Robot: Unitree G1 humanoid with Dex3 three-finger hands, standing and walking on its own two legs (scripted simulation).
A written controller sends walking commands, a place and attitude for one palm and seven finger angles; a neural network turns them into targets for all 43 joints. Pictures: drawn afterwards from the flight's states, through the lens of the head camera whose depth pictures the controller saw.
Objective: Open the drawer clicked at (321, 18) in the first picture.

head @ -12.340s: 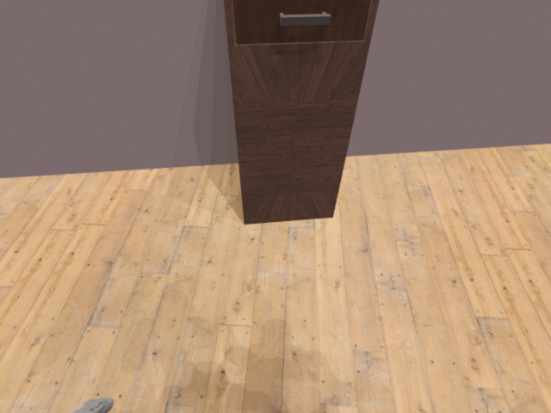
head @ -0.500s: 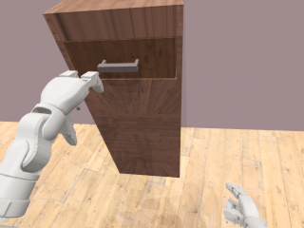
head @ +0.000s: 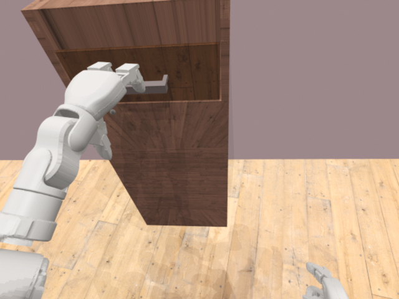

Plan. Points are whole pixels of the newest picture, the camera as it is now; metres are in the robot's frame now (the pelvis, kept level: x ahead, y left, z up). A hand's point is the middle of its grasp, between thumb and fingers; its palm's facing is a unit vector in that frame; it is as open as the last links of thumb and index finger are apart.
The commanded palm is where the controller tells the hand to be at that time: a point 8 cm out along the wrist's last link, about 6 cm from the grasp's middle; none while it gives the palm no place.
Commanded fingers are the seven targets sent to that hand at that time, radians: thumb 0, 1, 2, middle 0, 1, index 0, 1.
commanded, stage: move the hooked fingers above the handle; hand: left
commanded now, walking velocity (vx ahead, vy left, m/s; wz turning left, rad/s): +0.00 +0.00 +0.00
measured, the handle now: (140, 83) +0.56 +0.20 +0.14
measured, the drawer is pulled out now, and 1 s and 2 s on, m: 0.00 0.00 0.00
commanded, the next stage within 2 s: none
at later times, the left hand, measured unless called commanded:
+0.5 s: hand (134, 81) +0.47 +0.17 +0.21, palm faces +0.16 -0.05 -0.99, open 13.8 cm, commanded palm +0.43 +0.20 +0.26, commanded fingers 0.00 -0.50 0.30 -0.30 -1.20 -0.30 -1.20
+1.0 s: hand (161, 62) +0.52 +0.12 +0.22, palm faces +0.16 -0.07 -0.98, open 13.8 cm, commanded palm +0.49 +0.20 +0.26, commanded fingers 0.00 -0.50 0.30 -0.30 -1.20 -0.30 -1.20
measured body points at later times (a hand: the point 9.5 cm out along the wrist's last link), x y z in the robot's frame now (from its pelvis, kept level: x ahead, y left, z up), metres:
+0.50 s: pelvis +0.02 +0.01 +0.00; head +0.05 -0.02 +0.45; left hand +0.45 +0.17 +0.26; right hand +0.20 -0.21 -0.12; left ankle +0.00 +0.11 -0.74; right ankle +0.01 -0.11 -0.74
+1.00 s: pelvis +0.03 +0.00 +0.00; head +0.07 -0.04 +0.45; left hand +0.50 +0.13 +0.27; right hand +0.14 -0.26 -0.14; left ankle +0.00 +0.11 -0.74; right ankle +0.01 -0.11 -0.74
